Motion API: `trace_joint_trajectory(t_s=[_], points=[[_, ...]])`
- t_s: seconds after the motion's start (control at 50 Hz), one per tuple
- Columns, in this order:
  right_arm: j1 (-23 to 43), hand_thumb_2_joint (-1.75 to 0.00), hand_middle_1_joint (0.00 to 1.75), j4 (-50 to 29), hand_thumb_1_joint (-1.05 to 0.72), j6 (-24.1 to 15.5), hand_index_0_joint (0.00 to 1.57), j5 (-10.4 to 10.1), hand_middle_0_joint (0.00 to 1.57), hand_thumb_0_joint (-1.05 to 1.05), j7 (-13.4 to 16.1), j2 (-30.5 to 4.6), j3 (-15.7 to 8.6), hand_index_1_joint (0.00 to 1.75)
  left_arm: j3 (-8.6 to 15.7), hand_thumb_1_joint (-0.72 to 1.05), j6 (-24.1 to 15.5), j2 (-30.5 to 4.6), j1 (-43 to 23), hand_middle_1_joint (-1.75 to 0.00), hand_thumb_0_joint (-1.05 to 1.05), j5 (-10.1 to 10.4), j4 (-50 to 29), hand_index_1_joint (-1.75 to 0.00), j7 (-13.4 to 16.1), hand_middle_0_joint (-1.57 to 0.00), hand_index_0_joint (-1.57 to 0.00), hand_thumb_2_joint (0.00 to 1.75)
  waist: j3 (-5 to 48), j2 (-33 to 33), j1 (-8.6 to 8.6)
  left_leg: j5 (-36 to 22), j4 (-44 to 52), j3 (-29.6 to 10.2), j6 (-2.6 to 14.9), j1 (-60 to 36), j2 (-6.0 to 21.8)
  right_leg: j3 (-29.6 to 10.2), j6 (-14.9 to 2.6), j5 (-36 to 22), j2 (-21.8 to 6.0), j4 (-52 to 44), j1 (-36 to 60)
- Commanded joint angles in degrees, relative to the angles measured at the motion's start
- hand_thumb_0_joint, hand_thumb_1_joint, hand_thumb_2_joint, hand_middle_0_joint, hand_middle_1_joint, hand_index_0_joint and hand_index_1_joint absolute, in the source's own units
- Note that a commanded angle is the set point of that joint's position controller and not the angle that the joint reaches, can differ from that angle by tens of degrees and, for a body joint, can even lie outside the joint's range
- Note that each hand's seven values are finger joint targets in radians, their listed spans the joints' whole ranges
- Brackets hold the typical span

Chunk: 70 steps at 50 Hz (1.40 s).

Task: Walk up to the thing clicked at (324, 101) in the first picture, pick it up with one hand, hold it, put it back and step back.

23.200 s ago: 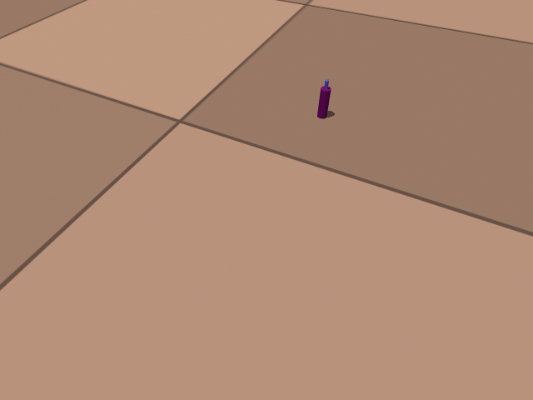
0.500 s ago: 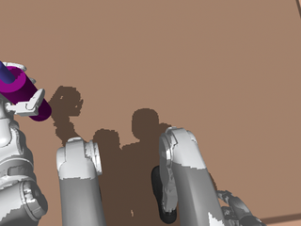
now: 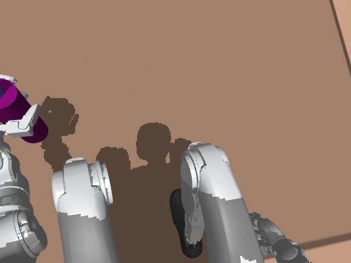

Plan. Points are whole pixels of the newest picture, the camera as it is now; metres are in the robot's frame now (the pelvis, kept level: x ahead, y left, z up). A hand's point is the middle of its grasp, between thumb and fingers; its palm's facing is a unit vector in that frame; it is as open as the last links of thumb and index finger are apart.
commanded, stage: lower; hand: left
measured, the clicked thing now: (13, 110) +0.43 +0.29 -0.10
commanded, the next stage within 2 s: loosen in 1.14 s
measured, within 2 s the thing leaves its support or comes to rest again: neither
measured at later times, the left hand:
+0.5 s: hand (25, 111) +0.44 +0.28 -0.14, palm faces +0.36 -0.93 -0.01, open 8.7 cm
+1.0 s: hand (28, 115) +0.44 +0.29 -0.17, palm faces +0.37 -0.93 +0.00, open 8.7 cm
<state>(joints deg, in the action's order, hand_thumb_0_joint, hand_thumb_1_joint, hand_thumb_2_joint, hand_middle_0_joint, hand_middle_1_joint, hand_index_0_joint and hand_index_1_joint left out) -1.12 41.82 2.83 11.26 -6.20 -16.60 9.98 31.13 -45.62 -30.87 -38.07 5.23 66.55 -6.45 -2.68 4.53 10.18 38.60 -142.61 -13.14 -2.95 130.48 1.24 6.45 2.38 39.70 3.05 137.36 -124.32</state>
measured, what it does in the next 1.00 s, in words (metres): stands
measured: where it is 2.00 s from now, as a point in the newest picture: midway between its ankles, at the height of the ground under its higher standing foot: (146, 245)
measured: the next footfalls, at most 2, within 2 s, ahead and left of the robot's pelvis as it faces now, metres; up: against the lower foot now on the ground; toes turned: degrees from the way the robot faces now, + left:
none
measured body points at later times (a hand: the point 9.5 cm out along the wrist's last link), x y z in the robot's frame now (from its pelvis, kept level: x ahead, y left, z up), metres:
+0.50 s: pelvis +0.00 +0.01 -0.02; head +0.23 +0.13 +0.35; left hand +0.42 +0.33 -0.14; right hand +0.12 -0.27 -0.09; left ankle +0.08 +0.14 -0.28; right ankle +0.11 -0.12 -0.28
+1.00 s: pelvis -0.01 +0.01 -0.02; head +0.23 +0.15 +0.33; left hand +0.42 +0.33 -0.16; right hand +0.13 -0.26 -0.08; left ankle +0.08 +0.14 -0.28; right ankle +0.11 -0.12 -0.28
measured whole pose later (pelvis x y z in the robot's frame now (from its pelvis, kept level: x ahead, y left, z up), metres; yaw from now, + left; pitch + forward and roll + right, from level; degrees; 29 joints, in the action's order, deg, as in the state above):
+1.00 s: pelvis -0.01 +0.01 -0.02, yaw -4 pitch +17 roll -14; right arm 6.1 35.4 2.2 17.6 -7.8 -19.8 21.8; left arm 32.7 -54.2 -42.1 -37.9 4.5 74.7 -1.1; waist -13.3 11.9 13.8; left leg 39.2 -149.7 -19.7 -2.8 129.0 0.6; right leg 11.1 4.0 38.2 5.1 139.3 -120.5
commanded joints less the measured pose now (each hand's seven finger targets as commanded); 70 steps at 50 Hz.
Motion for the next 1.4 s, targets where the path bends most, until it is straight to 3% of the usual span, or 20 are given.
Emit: trace_joint_trajectory(t_s=[0.0, 0.04, 0.12, 0.26, 0.4, 0.42, 0.5, 0.54, 0.6, 0.64, 0.72, 0.78, 0.82, 0.84, 1.06, 1.1, 1.22, 1.24, 1.3, 1.38], points=[[-5.7, -0.9, 0.3, -2.3, -0.91, -0.4, 0.2, 0.5, 0.2, 0.0, 0.3, -15.8, -3.2, 0.3, 2.0, 0.26, -7.1, -14.6, -17.0, -1.45, 0.0, 1.1, -10.8, -1.44, 0.2, -1.33, -1.35, 1.27, 35.5, -16.5, 0.75, -4.8, 14.0, 5.9, 2.63, -24.0, 0.9, 4.9, -3.73, -9.3, 1.6, -12.6, 17.3], [-5.6, -0.9, 0.3, -2.5, -0.91, -0.3, 0.2, 1.0, 0.2, 0.0, 0.2, -16.1, -2.5, 0.3, 1.9, 0.29, -8.0, -15.4, -17.9, -1.46, 0.0, 0.7, -10.9, -1.46, 0.4, -1.35, -1.37, 1.29, 36.1, -17.4, 1.53, -5.6, 13.4, 5.7, 2.51, -25.0, 1.1, 4.9, -3.65, -10.1, 1.7, -12.3, 18.3], [-5.1, -0.91, 0.3, -2.6, -0.92, -0.1, 0.2, 2.1, 0.2, 0.0, 0.1, -16.8, -1.5, 0.3, 4.1, 0.3, -9.8, -19.5, -18.3, -1.46, 0.0, 0.5, -14.3, -1.46, 1.4, -1.35, -1.36, 1.29, 39.1, -21.8, 0.98, -8.0, 13.3, 5.1, 1.87, -28.9, 1.5, 5.2, -3.78, -12.0, 1.7, -11.1, 19.7], [-4.3, -0.91, 0.3, -2.1, -0.93, 0.1, 0.2, 3.3, 0.2, 0.0, 0.1, -18.0, 0.0, 0.3, 2.4, 0.28, -10.9, -18.6, -17.9, -1.42, 0.0, 0.1, -13.0, -1.43, 2.4, -1.32, -1.32, 1.27, 36.2, -25.4, 3.29, -11.4, 12.4, 4.0, 1.22, -31.5, 2.0, 6.1, -3.93, -15.0, 1.7, -9.8, 18.4], [-2.1, -0.91, 0.3, -4.2, -0.91, 0.3, 0.2, 4.0, 0.2, 0.0, -0.3, -19.2, 1.9, 0.3, 2.0, 0.34, -11.5, -18.4, -14.9, -1.46, 0.0, 0.6, -6.5, -1.46, 2.4, -1.37, -1.38, 1.31, 31.7, -20.7, 4.83, -8.7, 10.7, 3.2, 1.69, -26.9, 1.9, 7.5, -3.3, -14.0, 1.9, -10.4, 19.9], [-1.5, -0.91, 0.3, -4.9, -0.91, 0.1, 0.2, 4.1, 0.2, 0.0, -0.3, -19.5, 2.0, 0.3, 3.2, 0.34, -11.9, -20.8, -16.4, -1.46, 0.0, 0.8, -8.2, -1.47, 2.4, -1.38, -1.39, 1.31, 32.2, -20.8, 4.57, -8.0, 10.5, 3.2, 1.8, -26.1, 1.9, 7.4, -3.3, -13.6, 2.1, -10.4, 20.6], [-0.1, -0.9, 0.3, -5.8, -0.91, -0.1, 0.2, 4.5, 0.2, 0.0, -0.3, -19.8, 3.0, 0.3, 3.9, 0.33, -12.5, -21.4, -15.1, -1.49, 0.0, 1.2, -5.8, -1.49, 2.4, -1.39, -1.4, 1.33, 31.3, -19.1, 4.58, -7.0, 9.7, 3.1, 2.06, -24.3, 2.0, 7.8, -3.02, -13.1, 2.4, -10.4, 22.0], [0.5, -0.91, 0.3, -6.3, -0.91, -0.1, 0.2, 4.7, 0.2, 0.0, -0.4, -20.4, 3.5, 0.3, 4.9, 0.33, -13.0, -23.4, -16.0, -1.5, 0.0, 1.1, -6.3, -1.5, 2.8, -1.4, -1.41, 1.34, 30.8, -20.4, 4.77, -6.3, 10.0, 2.7, 1.9, -25.2, 2.2, 8.1, -3.15, -12.6, 2.5, -10.0, 21.1], [1.8, -0.91, 0.3, -7.1, -0.91, -0.3, 0.2, 5.2, 0.2, 0.0, -0.4, -20.7, 4.0, 0.3, 4.4, 0.35, -13.8, -24.3, -17.3, -1.47, 0.0, 0.4, -6.7, -1.47, 3.3, -1.38, -1.4, 1.32, 29.2, -21.6, 5.76, -5.3, 9.9, 2.3, 1.83, -24.9, 2.3, 8.6, -3.18, -12.1, 2.6, -9.7, 20.1], [1.7, -0.91, 0.3, -7.0, -0.91, -0.3, 0.2, 5.6, 0.2, 0.0, -0.4, -21.0, 4.2, 0.3, 5.0, 0.35, -14.2, -25.4, -16.5, -1.46, 0.0, 0.0, -7.6, -1.47, 3.6, -1.38, -1.39, 1.32, 30.1, -23.1, 5.31, -6.7, 9.9, 2.2, 1.49, -26.8, 2.5, 8.6, -3.21, -13.2, 2.7, -9.4, 20.8], [2.3, -0.91, 0.3, -7.2, -0.92, -0.3, 0.2, 6.1, 0.2, 0.0, -0.7, -21.7, 4.5, 0.3, 3.5, 0.32, -14.6, -24.4, -17.2, -1.44, 0.0, -0.7, -7.6, -1.45, 4.1, -1.35, -1.36, 1.3, 29.2, -26.0, 6.4, -6.9, 11.0, 1.4, 0.8, -29.4, 2.8, 9.5, -3.48, -13.2, 2.6, -8.5, 18.9], [2.7, -0.91, 0.3, -7.4, -0.91, -0.5, 0.2, 6.3, 0.2, 0.0, -0.7, -21.8, 4.9, 0.3, 2.4, 0.31, -14.8, -23.9, -17.7, -1.42, 0.0, -0.6, -7.3, -1.43, 4.5, -1.35, -1.35, 1.3, 28.3, -25.3, 7.21, -7.1, 10.3, 1.3, 0.99, -28.6, 2.7, 9.7, -3.34, -13.8, 2.6, -8.7, 19.2], [2.4, -0.91, 0.3, -7.4, -0.91, -0.6, 0.2, 6.3, 0.2, 0.0, -0.7, -21.9, 5.2, 0.3, 3.2, 0.34, -14.8, -24.9, -16.8, -1.41, 0.0, -0.2, -6.9, -1.42, 4.6, -1.36, -1.36, 1.28, 29.0, -24.4, 6.87, -7.9, 9.5, 1.2, 1.24, -28.2, 2.6, 9.6, -3.13, -14.8, 2.8, -8.8, 20.5], [2.7, -0.91, 0.3, -7.3, -0.91, -0.6, 0.2, 6.3, 0.2, 0.0, -0.7, -22.1, 5.3, 0.3, 2.1, 0.34, -14.9, -23.5, -16.9, -1.42, 0.0, -0.2, -5.7, -1.43, 4.5, -1.36, -1.36, 1.28, 27.9, -24.3, 7.45, -8.0, 9.7, 0.9, 1.13, -28.4, 2.7, 10.0, -3.13, -14.9, 2.7, -8.3, 19.6], [4.0, -0.9, 0.3, -8.0, -0.9, -0.5, 0.2, 6.9, 0.2, 0.0, -1.0, -22.4, 6.9, 0.3, 2.9, 0.36, -15.7, -25.4, -15.5, -1.45, 0.0, -0.2, -2.7, -1.45, 5.7, -1.37, -1.38, 1.33, 26.1, -23.5, 7.52, -7.1, 9.5, 0.2, 1.2, -27.5, 2.9, 10.9, -2.94, -14.1, 3.3, -8.7, 20.6], [4.4, -0.9, 0.3, -8.2, -0.9, -0.5, 0.2, 7.0, 0.2, 0.0, -0.9, -22.3, 7.1, 0.3, 3.6, 0.34, -15.9, -26.5, -14.8, -1.43, 0.0, -0.2, -2.4, -1.44, 5.9, -1.36, -1.37, 1.3, 25.9, -22.2, 6.92, -6.8, 8.8, 0.4, 1.49, -26.0, 2.9, 10.5, -2.93, -14.2, 3.5, -9.0, 21.1], [5.3, -0.9, 0.3, -8.6, -0.9, -0.7, 0.2, 7.1, 0.2, 0.0, -0.7, -22.5, 7.9, 0.3, 2.7, 0.36, -16.2, -26.4, -16.5, -1.41, 0.0, 0.1, -1.5, -1.43, 5.7, -1.35, -1.35, 1.31, 24.3, -21.0, 8.09, -5.3, 8.5, -0.1, 1.73, -24.8, 3.2, 10.9, -2.85, -13.2, 3.8, -9.2, 20.6], [5.5, -0.9, 0.3, -8.5, -0.91, -0.6, 0.2, 7.2, 0.2, 0.0, -0.6, -22.5, 7.9, 0.3, 2.2, 0.34, -16.3, -26.0, -16.6, -1.39, 0.0, -0.2, -0.9, -1.37, 5.7, -1.35, -1.38, 1.23, 23.3, -21.4, 8.43, -4.3, 9.1, -0.3, 1.64, -25.0, 3.3, 11.3, -2.9, -12.3, 3.7, -9.1, 19.5], [6.1, -0.9, 0.3, -9.0, -0.91, -0.6, 0.2, 7.1, 0.2, 0.0, -0.7, -23.0, 8.0, 0.3, 2.9, 0.18, -16.9, -28.1, -17.5, -1.18, 0.0, -0.5, -1.7, -1.16, 5.8, -1.22, -1.24, 0.99, 23.0, -22.2, 8.17, -3.5, 9.7, -0.8, 1.46, -25.2, 3.3, 11.9, -3.02, -11.4, 3.7, -8.6, 18.9], [5.2, -0.89, 0.3, -8.4, -0.91, -0.8, 0.2, 7.4, 0.2, 0.0, -0.7, -22.7, 8.1, 0.3, 2.0, 0.0, -17.1, -25.7, -16.6, -1.02, 0.0, 0.1, -0.5, -0.99, 5.4, -1.1, -1.13, 0.75, 23.8, -21.1, 8.46, -4.8, 8.8, -0.7, 1.64, -25.6, 3.2, 11.5, -2.81, -13.0, 3.9, -8.9, 20.2]])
